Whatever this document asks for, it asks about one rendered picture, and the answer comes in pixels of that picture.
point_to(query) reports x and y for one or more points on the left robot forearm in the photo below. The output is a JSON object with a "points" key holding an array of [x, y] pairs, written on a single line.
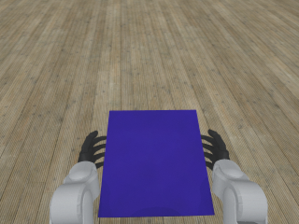
{"points": [[72, 202]]}

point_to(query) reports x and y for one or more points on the robot right hand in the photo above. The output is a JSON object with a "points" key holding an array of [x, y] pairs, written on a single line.
{"points": [[218, 148]]}

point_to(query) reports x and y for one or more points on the right robot forearm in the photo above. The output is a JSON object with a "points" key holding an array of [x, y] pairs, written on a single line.
{"points": [[243, 201]]}

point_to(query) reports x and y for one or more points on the robot left hand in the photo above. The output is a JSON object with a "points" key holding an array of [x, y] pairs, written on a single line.
{"points": [[88, 149]]}

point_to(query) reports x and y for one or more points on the carton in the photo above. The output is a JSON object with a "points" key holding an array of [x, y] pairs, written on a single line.
{"points": [[154, 165]]}

